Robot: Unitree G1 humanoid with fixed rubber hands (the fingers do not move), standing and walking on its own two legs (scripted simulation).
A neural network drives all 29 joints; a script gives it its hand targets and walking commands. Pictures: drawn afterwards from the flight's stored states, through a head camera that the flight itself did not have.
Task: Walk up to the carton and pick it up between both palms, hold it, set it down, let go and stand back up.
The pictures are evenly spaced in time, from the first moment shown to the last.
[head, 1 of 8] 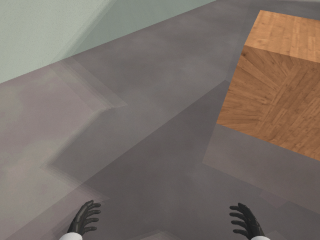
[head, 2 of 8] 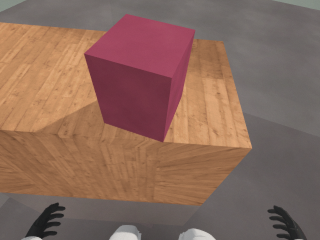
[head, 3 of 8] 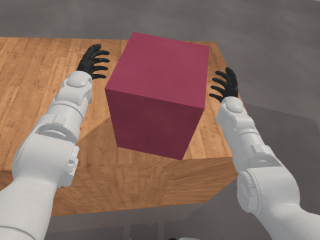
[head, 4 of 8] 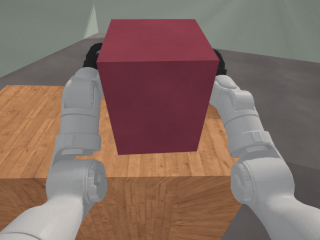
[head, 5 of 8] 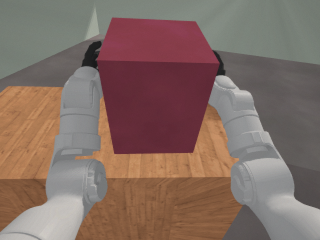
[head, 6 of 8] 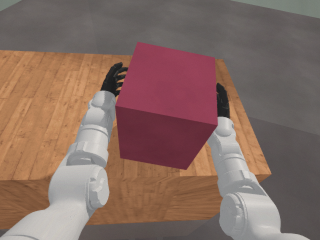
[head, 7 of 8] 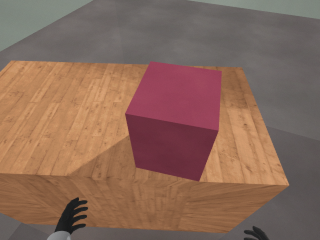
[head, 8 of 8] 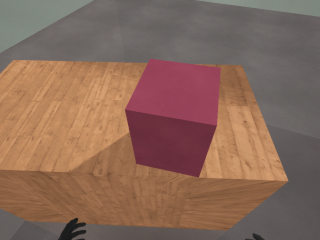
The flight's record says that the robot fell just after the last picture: no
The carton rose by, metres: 0.21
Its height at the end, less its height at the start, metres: +0.00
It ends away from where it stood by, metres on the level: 0.01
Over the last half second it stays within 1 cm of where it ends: yes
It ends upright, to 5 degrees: yes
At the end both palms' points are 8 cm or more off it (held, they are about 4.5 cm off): yes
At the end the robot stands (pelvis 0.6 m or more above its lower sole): yes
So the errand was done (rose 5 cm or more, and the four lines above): yes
